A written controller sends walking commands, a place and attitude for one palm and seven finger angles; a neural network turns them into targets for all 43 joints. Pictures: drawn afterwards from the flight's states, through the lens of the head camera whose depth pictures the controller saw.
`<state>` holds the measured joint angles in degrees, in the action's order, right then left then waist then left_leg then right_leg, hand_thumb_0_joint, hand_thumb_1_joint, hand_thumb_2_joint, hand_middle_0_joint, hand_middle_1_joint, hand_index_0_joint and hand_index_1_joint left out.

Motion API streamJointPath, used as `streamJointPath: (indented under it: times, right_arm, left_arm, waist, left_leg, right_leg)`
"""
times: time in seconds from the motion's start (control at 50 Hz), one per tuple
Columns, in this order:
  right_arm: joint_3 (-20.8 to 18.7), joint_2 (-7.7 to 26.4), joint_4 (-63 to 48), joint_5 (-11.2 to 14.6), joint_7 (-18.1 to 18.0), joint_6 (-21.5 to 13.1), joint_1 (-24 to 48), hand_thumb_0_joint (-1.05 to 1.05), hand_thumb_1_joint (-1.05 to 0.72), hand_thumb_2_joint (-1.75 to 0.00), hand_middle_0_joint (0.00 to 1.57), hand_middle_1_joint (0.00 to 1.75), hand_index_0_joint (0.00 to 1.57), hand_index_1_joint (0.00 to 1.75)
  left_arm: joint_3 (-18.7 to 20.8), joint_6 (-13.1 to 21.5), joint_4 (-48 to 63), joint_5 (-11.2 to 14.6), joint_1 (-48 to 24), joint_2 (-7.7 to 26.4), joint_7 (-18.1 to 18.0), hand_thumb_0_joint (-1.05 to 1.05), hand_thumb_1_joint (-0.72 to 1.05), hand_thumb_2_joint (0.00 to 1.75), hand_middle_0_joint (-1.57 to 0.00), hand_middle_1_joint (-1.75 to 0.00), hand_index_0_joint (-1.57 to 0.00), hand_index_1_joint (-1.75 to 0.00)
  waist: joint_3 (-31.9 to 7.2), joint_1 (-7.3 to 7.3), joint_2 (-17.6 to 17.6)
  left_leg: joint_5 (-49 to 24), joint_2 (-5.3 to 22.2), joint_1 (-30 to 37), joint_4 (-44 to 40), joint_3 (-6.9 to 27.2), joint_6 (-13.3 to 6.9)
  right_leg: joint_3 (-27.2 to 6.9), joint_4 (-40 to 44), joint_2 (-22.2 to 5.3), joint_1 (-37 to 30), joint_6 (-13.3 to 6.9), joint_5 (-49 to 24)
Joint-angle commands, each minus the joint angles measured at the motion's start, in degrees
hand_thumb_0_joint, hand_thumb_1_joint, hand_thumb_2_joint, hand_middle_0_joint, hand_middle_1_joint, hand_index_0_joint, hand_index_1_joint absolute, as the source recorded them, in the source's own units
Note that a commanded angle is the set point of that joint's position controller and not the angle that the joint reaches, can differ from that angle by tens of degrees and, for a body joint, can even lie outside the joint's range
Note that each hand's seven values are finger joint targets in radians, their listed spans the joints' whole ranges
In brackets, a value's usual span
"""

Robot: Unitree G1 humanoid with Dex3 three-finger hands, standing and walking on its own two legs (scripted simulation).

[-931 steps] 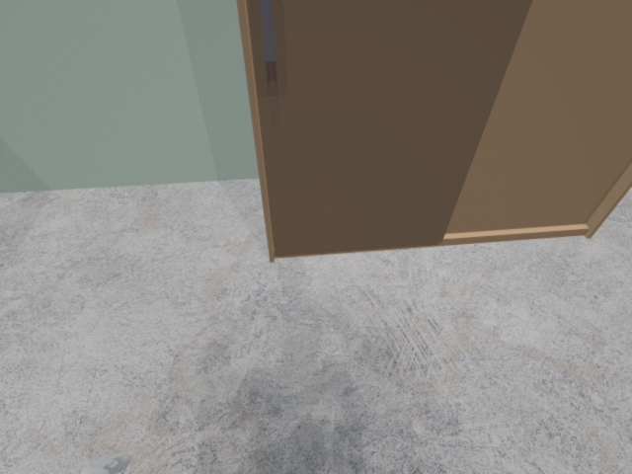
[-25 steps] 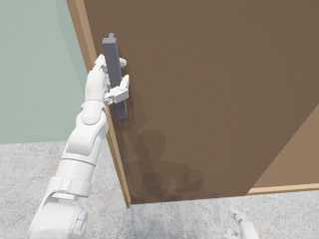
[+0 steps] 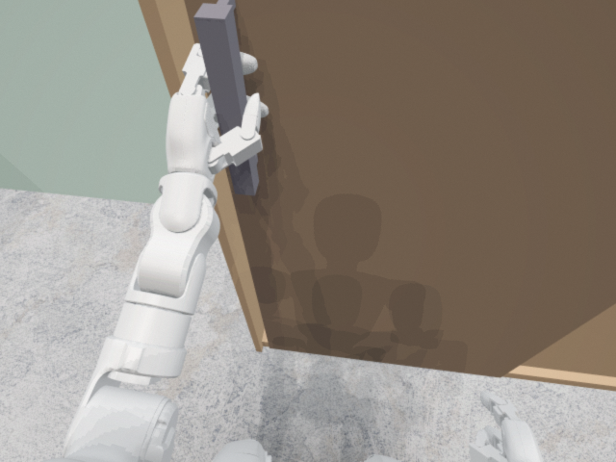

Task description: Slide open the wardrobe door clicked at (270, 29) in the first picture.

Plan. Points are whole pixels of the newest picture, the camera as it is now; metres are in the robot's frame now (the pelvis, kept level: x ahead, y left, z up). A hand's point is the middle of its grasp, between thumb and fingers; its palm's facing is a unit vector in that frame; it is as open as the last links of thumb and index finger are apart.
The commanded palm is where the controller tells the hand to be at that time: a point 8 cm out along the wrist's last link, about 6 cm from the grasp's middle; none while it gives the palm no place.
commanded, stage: step sideways, sliding the door along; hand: left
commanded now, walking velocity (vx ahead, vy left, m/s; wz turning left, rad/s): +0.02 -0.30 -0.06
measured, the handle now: (238, 107) +0.44 +0.13 +0.21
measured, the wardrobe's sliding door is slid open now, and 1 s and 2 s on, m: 0.03 0.25 0.53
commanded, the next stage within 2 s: none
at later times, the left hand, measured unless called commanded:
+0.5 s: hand (315, 136) +0.40 +0.04 +0.21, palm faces +0.25 -0.96 -0.07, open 6.6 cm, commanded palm +0.38 +0.02 +0.21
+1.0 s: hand (472, 153) +0.39 -0.12 +0.21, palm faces +0.11 -0.99 -0.04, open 6.9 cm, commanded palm +0.37 -0.12 +0.21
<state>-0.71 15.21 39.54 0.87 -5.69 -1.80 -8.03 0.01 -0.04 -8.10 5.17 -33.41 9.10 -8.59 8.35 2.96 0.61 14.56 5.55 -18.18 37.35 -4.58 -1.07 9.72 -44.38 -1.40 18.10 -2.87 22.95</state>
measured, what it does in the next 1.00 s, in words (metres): steps to the right: right foot, then left foot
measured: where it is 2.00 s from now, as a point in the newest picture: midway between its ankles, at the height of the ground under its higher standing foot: outside the picture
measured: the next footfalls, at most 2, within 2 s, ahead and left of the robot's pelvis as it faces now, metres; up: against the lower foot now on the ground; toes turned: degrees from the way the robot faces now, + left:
right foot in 0.22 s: +0.13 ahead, -0.25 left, +0.00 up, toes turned -2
left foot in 0.34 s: +0.07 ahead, +0.08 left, +0.00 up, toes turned +12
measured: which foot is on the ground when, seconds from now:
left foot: down 0.00-0.24, up 0.26-0.32, down 0.34-0.58, up 0.60-0.76, down 0.78-1.00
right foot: up 0.00-0.20, down 0.22-0.34, up 0.36-0.56, down 0.58-0.78, up 0.80-1.00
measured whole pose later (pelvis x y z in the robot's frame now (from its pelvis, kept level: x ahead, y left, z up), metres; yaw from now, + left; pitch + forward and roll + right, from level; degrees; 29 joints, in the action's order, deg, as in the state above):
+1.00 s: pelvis +0.08 -0.23 +0.03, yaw +2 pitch -2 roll -4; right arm -0.4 9.4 28.2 1.6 2.6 -2.2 -2.7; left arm -8.9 2.8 22.9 -1.3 -10.4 5.3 -8.9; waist 14.5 7.7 4.6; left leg 18.4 13.5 -8.0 29.6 -8.8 4.6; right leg 1.6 -52.1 -1.5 27.5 2.2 20.7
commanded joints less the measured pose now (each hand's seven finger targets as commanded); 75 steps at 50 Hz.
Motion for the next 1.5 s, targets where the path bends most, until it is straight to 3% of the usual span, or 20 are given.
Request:
streamJointPath:
  times: [0.0,0.14,0.2,0.24,0.3,0.32,0.34,0.48,0.52,0.56,0.6,0.7,0.76,1.02,1.06,1.12,1.28,1.32,1.36,1.48]
  right_arm:
    - [-1.1,3.9,-11.6,1.4,1.6,-1.4,9.4,0.00,-0.90,-0.90,0.20,0.30,0.20,0.30]
    - [-2.0,3.4,-15.1,2.8,3.8,-2.2,9.1,0.00,-0.90,-0.90,0.20,0.30,0.20,0.30]
    - [-1.3,0.6,-15.0,3.0,3.3,-2.3,10.2,0.00,-0.90,-0.90,0.20,0.30,0.20,0.30]
    - [-0.8,-0.3,-12.6,1.9,3.2,-2.7,10.5,0.00,-0.90,-0.90,0.20,0.30,0.20,0.30]
    - [-1.9,1.5,-12.4,1.7,3.2,-2.1,9.9,0.00,-0.90,-0.90,0.20,0.30,0.20,0.30]
    - [-3.1,4.2,-14.3,0.9,4.0,-1.9,9.6,0.00,-0.90,-0.90,0.20,0.30,0.20,0.30]
    - [-3.0,4.0,-15.8,1.1,5.9,-1.2,9.5,0.00,-0.90,-0.90,0.20,0.30,0.20,0.30]
    - [-3.6,3.2,-18.4,1.9,8.0,-2.9,10.1,0.00,-0.90,-0.90,0.20,0.30,0.20,0.30]
    - [-2.8,2.2,-19.4,2.9,7.5,-3.6,10.3,0.00,-0.90,-0.90,0.20,0.30,0.20,0.30]
    - [-1.4,-1.0,-20.1,3.7,6.3,-4.5,11.6,0.00,-0.90,-0.90,0.20,0.30,0.20,0.30]
    - [-0.2,-2.2,-18.3,2.4,5.3,-6.6,11.1,0.00,-0.90,-0.90,0.20,0.30,0.20,0.30]
    - [-0.4,-1.0,-15.5,1.7,5.7,-5.7,9.6,0.00,-0.90,-0.90,0.20,0.30,0.20,0.30]
    - [-3.7,4.5,-19.8,1.3,7.3,-3.2,9.9,0.00,-0.90,-0.90,0.20,0.30,0.20,0.30]
    - [-2.1,1.3,-20.8,1.2,7.0,-4.2,11.7,0.00,-0.90,-0.90,0.20,0.30,0.20,0.30]
    - [-1.5,0.3,-20.2,2.1,6.5,-4.4,12.1,0.00,-0.90,-0.90,0.20,0.30,0.20,0.30]
    - [1.3,-3.3,-19.7,0.9,4.8,-6.0,16.1,0.00,-0.90,-0.90,0.20,0.30,0.20,0.30]
    - [-1.1,-1.3,-14.6,0.7,4.9,-1.0,11.4,0.00,-0.90,-0.90,0.20,0.30,0.20,0.30]
    - [-3.1,2.5,-17.3,-0.1,4.9,0.4,12.4,0.00,-0.90,-0.90,0.20,0.30,0.20,0.30]
    - [-3.2,3.7,-17.8,0.3,5.7,1.7,14.0,0.00,-0.90,-0.90,0.20,0.30,0.20,0.30]
    - [-2.7,3.2,-15.9,0.8,5.5,2.1,10.9,0.00,-0.90,-0.90,0.20,0.30,0.20,0.30]
  left_arm:
    - [-11.0,7.3,21.3,0.2,-33.8,-4.3,5.2,0.00,0.90,0.90,-0.45,-1.40,-0.45,-1.40]
    - [-16.2,6.7,29.4,-1.1,-28.5,-8.2,5.6,0.00,0.90,0.90,-0.45,-1.40,-0.45,-1.40]
    - [-12.6,6.0,31.8,-2.4,-24.2,-1.5,4.1,0.00,0.90,0.90,-0.45,-1.40,-0.45,-1.40]
    - [-11.7,6.4,34.5,-2.9,-22.8,0.3,3.8,0.00,0.90,0.90,-0.45,-1.40,-0.45,-1.40]
    - [-14.6,7.1,39.2,-1.3,-22.2,-4.8,4.0,0.00,0.90,0.90,-0.45,-1.40,-0.45,-1.40]
    - [-16.2,7.9,40.4,-0.4,-20.4,-7.1,4.8,0.00,0.90,0.90,-0.45,-1.40,-0.45,-1.40]
    - [-17.0,7.9,38.5,-1.5,-19.5,-8.3,5.4,0.00,0.90,0.90,-0.45,-1.40,-0.45,-1.40]
    - [-14.9,8.3,41.1,-1.9,-12.9,-5.1,4.8,0.00,0.90,0.90,-0.45,-1.40,-0.45,-1.40]
    - [-13.5,8.6,43.4,-2.5,-9.5,-2.9,4.5,0.00,0.90,0.90,-0.45,-1.40,-0.45,-1.40]
    - [-10.7,8.7,45.0,-3.6,-4.4,2.4,3.8,0.00,0.90,0.90,-0.45,-1.40,-0.45,-1.40]
    - [-8.8,9.2,49.6,-3.1,1.7,3.6,3.0,0.00,0.90,0.90,-0.45,-1.40,-0.45,-1.40]
    - [-14.8,14.2,55.4,-2.2,-1.1,-3.6,2.9,0.00,0.90,0.90,-0.45,-1.40,-0.45,-1.40]
    - [-17.8,14.5,53.3,-3.7,2.9,-5.4,4.7,0.00,0.90,0.90,-0.45,-1.40,-0.45,-1.40]
    - [-15.5,9.7,48.1,-4.4,2.0,-3.3,4.2,0.00,0.90,0.90,-0.45,-1.40,-0.45,-1.40]
    - [-14.7,9.6,50.3,-4.5,2.8,-1.9,3.5,0.00,0.90,0.90,-0.45,-1.40,-0.45,-1.40]
    - [-10.6,9.9,52.2,-4.3,10.7,3.9,2.1,0.00,0.90,0.90,-0.45,-1.40,-0.45,-1.40]
    - [-6.9,12.1,52.6,-3.1,4.7,4.1,1.8,0.00,0.90,0.90,-0.45,-1.40,-0.45,-1.40]
    - [-8.7,11.6,50.6,-2.9,2.7,2.0,3.8,0.00,0.90,0.90,-0.45,-1.40,-0.45,-1.40]
    - [-6.0,8.8,42.8,-3.6,0.9,2.3,4.5,0.00,0.90,0.90,-0.45,-1.40,-0.45,-1.40]
    - [-8.8,7.2,35.8,-3.0,-4.5,0.7,4.8,0.00,0.90,0.90,-0.45,-1.40,-0.45,-1.40]
  waist:
    - [-21.9,-2.90,5.2]
    - [-28.5,-3.43,10.0]
    - [-30.1,-3.48,-14.3]
    - [-27.6,-2.86,-15.5]
    - [-28.7,-5.48,0.2]
    - [-29.2,-5.46,15.0]
    - [-29.3,-4.13,13.4]
    - [-25.9,-3.98,16.9]
    - [-27.2,-3.03,8.0]
    - [-28.5,-2.35,-15.9]
    - [-26.5,0.18,-17.6]
    - [-29.2,-4.31,-11.5]
    - [-33.0,-1.98,11.6]
    - [-22.6,-3.92,13.1]
    - [-24.1,-3.22,7.8]
    - [-25.0,0.60,-17.9]
    - [-32.3,-4.74,-9.0]
    - [-31.0,-3.60,13.1]
    - [-28.6,-2.32,8.1]
    - [-20.6,-3.25,13.0]
  left_leg:
    - [-16.8,27.0,26.3,-16.6,30.6,-12.2]
    - [-27.8,12.7,20.0,-2.7,3.1,-2.2]
    - [-5.1,0.5,3.1,13.0,-1.2,2.9]
    - [14.8,-3.6,-4.0,17.7,-0.1,3.7]
    - [-26.2,6.2,18.7,-4.3,6.1,-0.9]
    - [-54.6,20.0,29.5,-7.6,21.3,-6.8]
    - [-56.4,25.1,28.5,-9.5,23.8,-9.2]
    - [-51.1,16.7,28.5,-3.4,3.1,-1.9]
    - [-41.4,13.0,22.5,3.5,1.4,-0.2]
    - [7.0,0.3,0.4,17.4,-1.9,0.1]
    - [25.2,-3.7,-6.0,26.8,2.3,3.0]
    - [0.6,1.0,5.0,-3.5,0.7,3.5]
    - [-75.9,27.2,38.2,-6.8,20.7,-8.4]
    - [-47.4,18.1,26.5,-6.7,-3.2,-1.5]
    - [-36.2,14.1,22.5,1.0,-3.2,0.2]
    - [25.5,-3.9,0.9,22.4,1.1,1.1]
    - [-6.6,1.7,14.5,-8.6,0.6,3.1]
    - [-52.4,26.2,29.4,-13.7,23.4,-7.5]
    - [-40.1,28.1,24.2,-15.1,21.9,-11.0]
    - [-38.7,19.7,18.9,-12.1,1.7,-3.0]
  right_leg:
    - [-16.5,-18.4,-4.8,19.8,1.8,4.4]
    - [-3.8,10.6,0.0,-5.8,3.0,-9.4]
    - [-14.9,15.6,-11.9,-20.2,-1.7,-50.3]
    - [-14.8,12.8,-14.2,-21.3,-3.4,-64.4]
    - [-6.5,-2.0,-6.7,-2.8,2.6,-45.3]
    - [-5.8,-13.1,0.0,12.1,6.1,-7.4]
    - [-11.5,-21.5,-1.1,14.1,4.8,10.5]
    - [-7.2,2.2,0.7,4.5,3.7,-3.6]
    - [-6.0,15.0,1.2,-8.3,3.7,-20.8]
    - [-18.3,14.4,-12.2,-24.4,-2.0,-73.4]
    - [-22.8,12.3,-15.7,-21.7,-4.3,-84.1]
    - [-16.6,4.1,-11.3,-22.4,-4.0,-72.9]
    - [-14.5,-15.3,-1.1,14.0,4.2,10.5]
    - [-4.9,7.1,1.6,1.3,5.0,-10.0]
    - [-5.5,17.0,1.0,-7.4,4.8,-22.9]
    - [-25.4,18.8,-15.5,-10.9,-3.3,-75.0]
    - [-15.6,5.3,-10.2,-11.4,-2.3,-56.1]
    - [-11.1,-9.8,1.0,14.1,5.2,1.5]
    - [-15.3,-22.0,1.4,15.8,4.6,3.2]
    - [-7.5,2.5,0.5,2.9,4.6,-2.6]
